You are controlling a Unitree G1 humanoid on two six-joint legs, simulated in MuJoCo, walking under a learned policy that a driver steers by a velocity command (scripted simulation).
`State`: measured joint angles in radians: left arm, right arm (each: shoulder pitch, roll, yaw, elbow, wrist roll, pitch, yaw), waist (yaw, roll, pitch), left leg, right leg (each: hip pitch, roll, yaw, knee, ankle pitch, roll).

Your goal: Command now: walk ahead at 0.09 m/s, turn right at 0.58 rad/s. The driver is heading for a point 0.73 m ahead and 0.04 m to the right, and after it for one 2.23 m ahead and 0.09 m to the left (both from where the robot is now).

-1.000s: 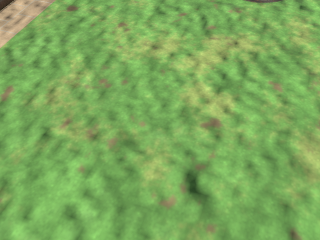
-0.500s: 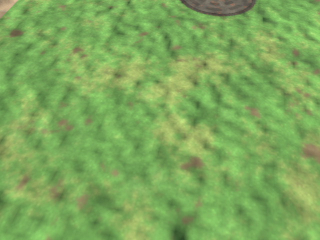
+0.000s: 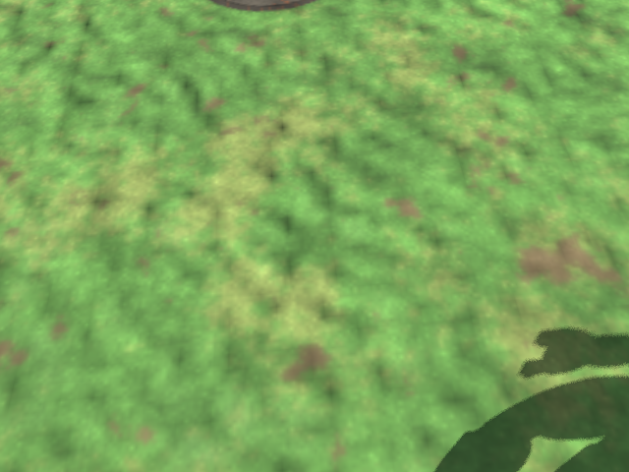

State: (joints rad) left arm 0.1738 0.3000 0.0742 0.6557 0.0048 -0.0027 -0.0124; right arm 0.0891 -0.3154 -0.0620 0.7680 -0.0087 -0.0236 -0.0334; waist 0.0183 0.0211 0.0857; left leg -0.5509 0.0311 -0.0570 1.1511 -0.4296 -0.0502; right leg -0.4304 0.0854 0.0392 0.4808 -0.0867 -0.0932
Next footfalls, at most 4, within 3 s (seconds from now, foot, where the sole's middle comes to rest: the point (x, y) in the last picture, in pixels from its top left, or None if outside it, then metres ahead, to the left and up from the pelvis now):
0.32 left None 0.15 0.16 -0.77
0.70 right None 0.05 -0.09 -0.77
1.12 left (333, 446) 0.45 0.04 -0.77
1.66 right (481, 354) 0.65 -0.28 -0.77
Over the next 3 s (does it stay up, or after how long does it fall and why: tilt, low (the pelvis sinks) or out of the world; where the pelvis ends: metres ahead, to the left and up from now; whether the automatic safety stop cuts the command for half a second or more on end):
stays up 0.67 -0.15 0.00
